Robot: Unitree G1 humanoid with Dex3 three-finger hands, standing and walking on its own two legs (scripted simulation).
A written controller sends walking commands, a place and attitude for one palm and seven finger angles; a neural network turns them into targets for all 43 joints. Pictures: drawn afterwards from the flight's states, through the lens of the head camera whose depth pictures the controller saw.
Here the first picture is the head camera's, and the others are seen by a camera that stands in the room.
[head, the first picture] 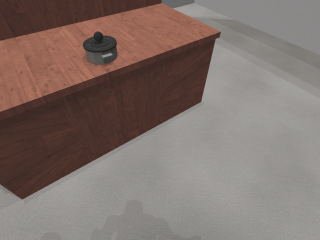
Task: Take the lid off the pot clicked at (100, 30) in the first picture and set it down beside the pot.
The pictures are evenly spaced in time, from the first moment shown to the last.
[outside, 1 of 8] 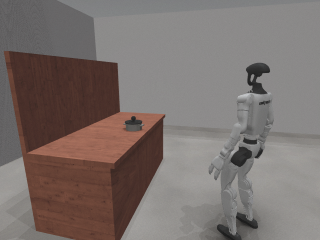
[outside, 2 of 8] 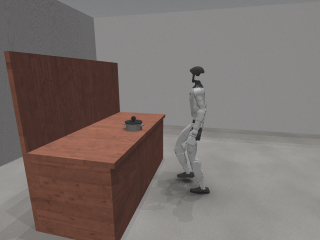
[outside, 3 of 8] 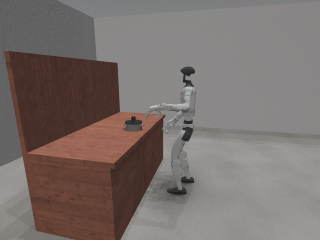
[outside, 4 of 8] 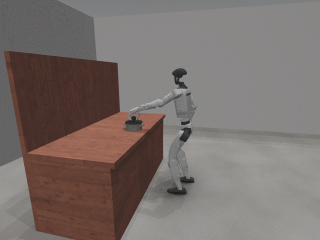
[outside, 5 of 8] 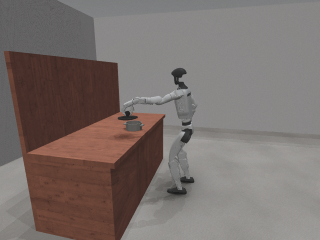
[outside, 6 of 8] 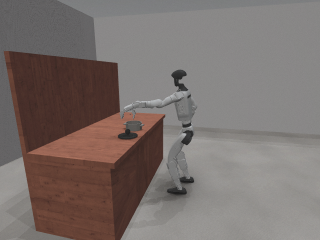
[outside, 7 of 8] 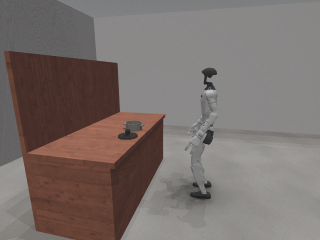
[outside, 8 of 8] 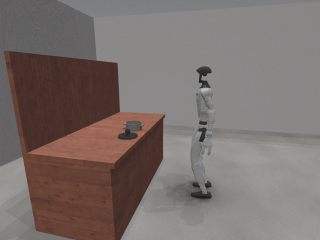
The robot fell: no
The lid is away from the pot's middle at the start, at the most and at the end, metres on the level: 0.00 0.25 0.25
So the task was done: yes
